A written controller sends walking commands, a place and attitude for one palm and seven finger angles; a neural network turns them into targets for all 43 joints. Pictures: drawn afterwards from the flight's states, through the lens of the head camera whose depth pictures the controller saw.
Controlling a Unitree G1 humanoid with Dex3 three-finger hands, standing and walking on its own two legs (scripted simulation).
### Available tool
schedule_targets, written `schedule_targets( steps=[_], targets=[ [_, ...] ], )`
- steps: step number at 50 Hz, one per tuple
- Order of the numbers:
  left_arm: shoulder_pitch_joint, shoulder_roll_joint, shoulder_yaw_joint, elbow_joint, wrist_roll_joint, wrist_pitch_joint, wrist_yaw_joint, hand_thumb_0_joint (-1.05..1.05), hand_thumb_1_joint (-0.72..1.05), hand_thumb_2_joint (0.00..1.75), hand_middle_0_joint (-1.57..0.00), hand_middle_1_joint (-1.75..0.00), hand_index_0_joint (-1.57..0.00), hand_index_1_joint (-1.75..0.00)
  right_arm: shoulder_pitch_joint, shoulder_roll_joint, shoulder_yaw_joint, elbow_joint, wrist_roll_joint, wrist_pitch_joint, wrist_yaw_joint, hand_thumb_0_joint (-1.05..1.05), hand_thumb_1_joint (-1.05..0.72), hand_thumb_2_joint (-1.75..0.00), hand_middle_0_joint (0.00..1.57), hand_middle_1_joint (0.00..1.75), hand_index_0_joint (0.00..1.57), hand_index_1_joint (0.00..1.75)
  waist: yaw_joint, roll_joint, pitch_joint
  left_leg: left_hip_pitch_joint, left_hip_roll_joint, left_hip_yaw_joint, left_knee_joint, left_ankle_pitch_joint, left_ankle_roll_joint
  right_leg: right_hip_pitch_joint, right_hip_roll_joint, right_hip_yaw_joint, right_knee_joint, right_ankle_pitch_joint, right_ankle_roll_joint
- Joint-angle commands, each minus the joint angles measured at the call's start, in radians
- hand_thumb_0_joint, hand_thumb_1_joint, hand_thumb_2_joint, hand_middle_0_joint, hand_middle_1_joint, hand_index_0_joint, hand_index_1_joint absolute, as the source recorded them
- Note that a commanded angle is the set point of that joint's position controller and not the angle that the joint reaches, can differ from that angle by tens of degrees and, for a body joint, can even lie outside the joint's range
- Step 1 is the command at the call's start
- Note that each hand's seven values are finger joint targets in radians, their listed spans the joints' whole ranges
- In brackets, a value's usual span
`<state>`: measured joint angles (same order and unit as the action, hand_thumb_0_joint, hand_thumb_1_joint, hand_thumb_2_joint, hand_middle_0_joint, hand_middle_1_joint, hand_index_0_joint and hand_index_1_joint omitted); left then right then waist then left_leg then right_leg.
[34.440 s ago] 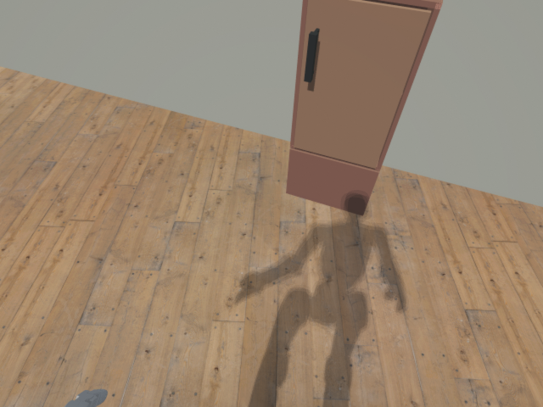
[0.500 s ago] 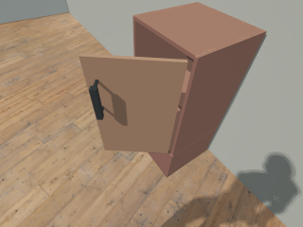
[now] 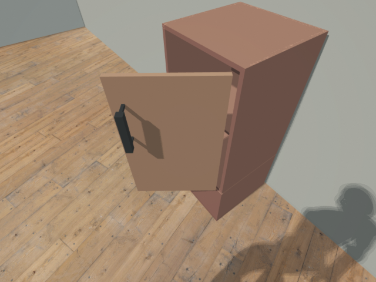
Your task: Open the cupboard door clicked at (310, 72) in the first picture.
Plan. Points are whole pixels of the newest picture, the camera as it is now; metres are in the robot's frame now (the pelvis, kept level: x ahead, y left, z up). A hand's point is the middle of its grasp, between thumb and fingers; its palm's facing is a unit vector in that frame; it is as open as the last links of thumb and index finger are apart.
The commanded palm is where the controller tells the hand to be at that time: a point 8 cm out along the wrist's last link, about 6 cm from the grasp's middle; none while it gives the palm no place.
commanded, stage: come to a stop and stand still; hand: left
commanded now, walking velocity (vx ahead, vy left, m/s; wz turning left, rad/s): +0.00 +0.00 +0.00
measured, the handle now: (126, 129) +0.55 +0.23 -0.02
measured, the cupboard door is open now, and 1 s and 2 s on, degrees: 53 53 53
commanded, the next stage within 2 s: look again from close up in 0.44 s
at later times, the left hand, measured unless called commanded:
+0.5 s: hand out of the picture +0.00 +0.16 -0.17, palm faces +0.02 -0.99 -0.16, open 7.4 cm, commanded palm none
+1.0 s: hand out of the picture +0.02 +0.16 -0.17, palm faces +0.02 -0.98 -0.19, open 7.4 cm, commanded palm none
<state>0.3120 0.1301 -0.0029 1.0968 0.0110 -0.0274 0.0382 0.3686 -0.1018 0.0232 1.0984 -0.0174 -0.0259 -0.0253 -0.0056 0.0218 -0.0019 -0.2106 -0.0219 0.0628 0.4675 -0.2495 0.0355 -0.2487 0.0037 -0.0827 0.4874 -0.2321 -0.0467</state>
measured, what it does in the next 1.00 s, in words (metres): stands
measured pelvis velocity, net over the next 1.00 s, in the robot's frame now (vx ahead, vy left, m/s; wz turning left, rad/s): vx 0.02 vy -0.01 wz -0.01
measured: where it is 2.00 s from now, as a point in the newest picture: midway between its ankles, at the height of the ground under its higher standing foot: outside the picture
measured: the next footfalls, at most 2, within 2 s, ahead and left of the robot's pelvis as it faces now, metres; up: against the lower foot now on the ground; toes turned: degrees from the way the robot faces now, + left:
none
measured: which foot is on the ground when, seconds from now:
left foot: down 0.00-1.00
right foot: down 0.00-1.00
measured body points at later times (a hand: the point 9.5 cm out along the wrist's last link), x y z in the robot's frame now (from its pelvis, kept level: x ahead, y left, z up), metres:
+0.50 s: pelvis +0.02 +0.00 +0.00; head +0.02 +0.00 +0.45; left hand +0.00 +0.21 -0.16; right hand +0.02 -0.21 -0.16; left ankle +0.00 +0.10 -0.74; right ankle +0.02 -0.09 -0.74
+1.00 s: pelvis +0.02 -0.01 +0.00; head +0.04 -0.01 +0.45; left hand +0.02 +0.21 -0.16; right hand +0.02 -0.22 -0.16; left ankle +0.00 +0.10 -0.74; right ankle +0.02 -0.09 -0.74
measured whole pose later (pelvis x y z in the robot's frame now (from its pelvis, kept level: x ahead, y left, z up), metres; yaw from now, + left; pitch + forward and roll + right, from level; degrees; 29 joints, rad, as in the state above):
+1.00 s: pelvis +0.02 -0.01 +0.00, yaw -1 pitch -1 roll +1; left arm 0.29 0.14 -0.01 1.11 0.01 -0.02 0.04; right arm 0.28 -0.13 0.02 1.15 -0.01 -0.03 -0.04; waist 0.01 0.00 0.04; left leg -0.13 -0.01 0.07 0.40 -0.26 0.02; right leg -0.18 0.02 -0.07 0.44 -0.24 -0.05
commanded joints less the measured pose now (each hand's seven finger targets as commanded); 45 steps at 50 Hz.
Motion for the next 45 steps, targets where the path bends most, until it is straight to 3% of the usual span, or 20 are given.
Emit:
schedule_targets(
  steps=[1,5,15,45],
  targets=[
    [0.065,0.071,0.008,-0.020,-0.003,-0.011,-0.001,0.00,0.90,0.90,-0.20,-0.30,-0.20,-0.30,0.048,-0.098,-0.011,-0.014,0.000,-0.019,-0.006,0.00,-0.90,-0.90,0.20,0.30,0.20,0.30,0.012,-0.006,0.079,-0.088,0.119,-0.138,-0.150,0.020,0.016,0.052,-0.104,0.138,-0.090,0.021,-0.015],
    [0.056,0.076,0.009,-0.017,-0.002,-0.012,-0.001,0.00,0.90,0.90,-0.20,-0.30,-0.20,-0.30,0.034,-0.103,-0.011,-0.004,0.002,-0.019,-0.007,0.00,-0.90,-0.90,0.20,0.30,0.20,0.30,0.010,-0.035,0.075,-0.063,0.118,-0.126,-0.139,0.062,0.012,0.060,-0.111,0.137,-0.093,0.056,-0.012],
    [0.058,0.085,0.005,-0.003,-0.002,-0.011,0.000,0.00,0.90,0.90,-0.20,-0.30,-0.20,-0.30,-0.005,-0.116,-0.013,0.014,0.003,-0.017,-0.010,0.00,-0.90,-0.90,0.20,0.30,0.20,0.30,0.006,-0.011,0.061,0.004,0.122,-0.113,-0.136,0.120,0.008,0.055,-0.117,0.146,-0.104,0.111,-0.010],
    [0.050,0.104,0.010,-0.010,-0.001,-0.007,0.001,0.00,0.90,0.90,-0.20,-0.30,-0.20,-0.30,-0.023,-0.122,-0.016,0.032,0.004,-0.015,-0.014,0.00,-0.90,-0.90,0.20,0.30,0.20,0.30,0.013,-0.024,0.064,0.024,0.128,-0.104,-0.142,0.153,0.003,0.086,-0.119,0.150,-0.114,0.168,-0.014]
  ],
)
